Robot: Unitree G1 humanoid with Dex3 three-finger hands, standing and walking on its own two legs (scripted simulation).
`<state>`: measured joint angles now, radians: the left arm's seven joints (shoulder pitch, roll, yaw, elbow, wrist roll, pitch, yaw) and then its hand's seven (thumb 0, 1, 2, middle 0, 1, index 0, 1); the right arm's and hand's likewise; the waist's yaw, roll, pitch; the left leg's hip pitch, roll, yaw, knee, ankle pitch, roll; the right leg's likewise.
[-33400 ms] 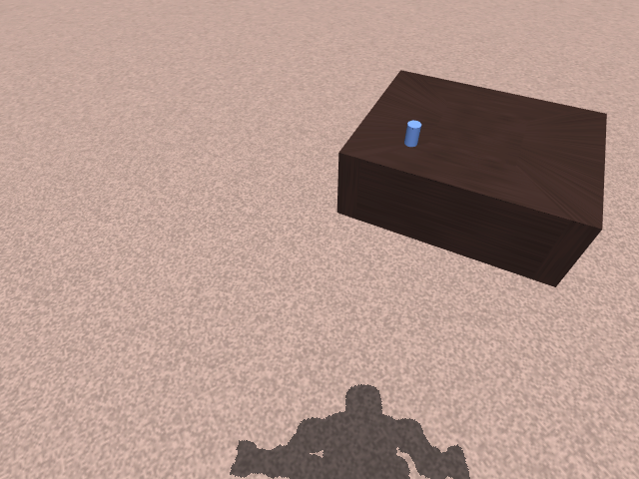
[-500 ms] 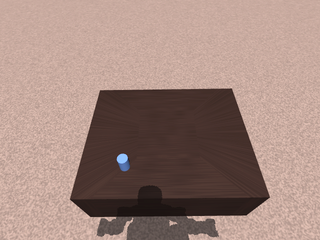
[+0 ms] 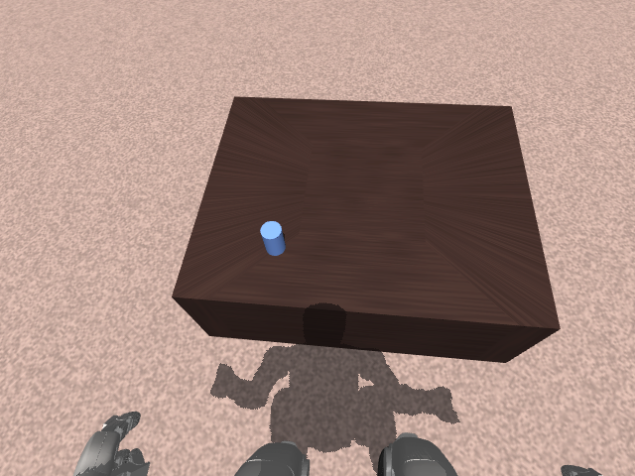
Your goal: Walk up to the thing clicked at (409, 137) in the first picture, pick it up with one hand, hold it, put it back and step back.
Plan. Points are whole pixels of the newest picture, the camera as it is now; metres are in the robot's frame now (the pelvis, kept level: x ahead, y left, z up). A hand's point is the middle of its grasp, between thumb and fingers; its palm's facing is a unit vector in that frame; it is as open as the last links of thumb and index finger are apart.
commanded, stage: step back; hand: left
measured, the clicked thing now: (273, 238) +0.62 +0.16 -0.38
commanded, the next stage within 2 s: none
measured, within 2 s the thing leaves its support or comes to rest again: neither
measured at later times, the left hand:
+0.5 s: hand out of the picture -0.02 +0.27 -0.13, palm faces -0.12 -0.90 -0.42, open 7.3 cm
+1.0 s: hand out of the picture -0.15 +0.32 -0.14, palm faces -0.05 -0.92 -0.38, open 7.3 cm
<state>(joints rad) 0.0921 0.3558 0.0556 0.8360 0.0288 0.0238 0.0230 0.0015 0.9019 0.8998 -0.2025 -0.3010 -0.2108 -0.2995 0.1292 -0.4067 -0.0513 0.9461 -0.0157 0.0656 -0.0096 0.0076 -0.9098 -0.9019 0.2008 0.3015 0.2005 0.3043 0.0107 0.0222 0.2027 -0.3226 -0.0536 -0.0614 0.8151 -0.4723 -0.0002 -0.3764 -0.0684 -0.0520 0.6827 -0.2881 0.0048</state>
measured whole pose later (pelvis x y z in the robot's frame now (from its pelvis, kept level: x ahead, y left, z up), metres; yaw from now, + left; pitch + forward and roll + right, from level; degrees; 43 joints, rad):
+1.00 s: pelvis -0.28 +0.05 +0.01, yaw -4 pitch -3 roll -1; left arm 0.14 0.40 0.09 0.84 0.02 0.06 0.02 0.00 0.91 0.90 -0.20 -0.30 -0.21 -0.30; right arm 0.17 -0.36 -0.05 0.89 -0.04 0.04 -0.01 0.01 -0.91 -0.90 0.20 0.30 0.20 0.30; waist 0.00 -0.03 0.17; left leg -0.30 -0.01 0.01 0.60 -0.25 0.04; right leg -0.49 0.12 0.15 1.24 -0.50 0.01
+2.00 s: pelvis -0.56 +0.05 +0.01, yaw -3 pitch -3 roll +0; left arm 0.22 0.36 0.06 0.99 0.05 0.00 -0.03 0.00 0.90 0.90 -0.20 -0.30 -0.21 -0.30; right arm 0.24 -0.41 -0.06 1.00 -0.03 0.01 0.01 0.01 -0.91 -0.90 0.20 0.30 0.20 0.30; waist 0.03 0.02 0.05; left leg -0.29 -0.02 -0.04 0.64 -0.37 0.00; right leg -0.25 -0.02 -0.01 0.62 -0.33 0.00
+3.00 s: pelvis -0.51 +0.05 +0.03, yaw -4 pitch -3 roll +0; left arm 0.06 0.34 0.00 1.12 0.01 -0.02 -0.01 0.00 0.91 0.90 -0.20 -0.30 -0.21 -0.30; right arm 0.03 -0.34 -0.02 1.11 -0.01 -0.01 0.00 0.01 -0.91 -0.90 0.20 0.30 0.20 0.30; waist 0.01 0.00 0.08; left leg -0.12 0.00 0.02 0.35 -0.18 0.00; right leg -0.06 -0.03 -0.02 0.33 -0.23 0.02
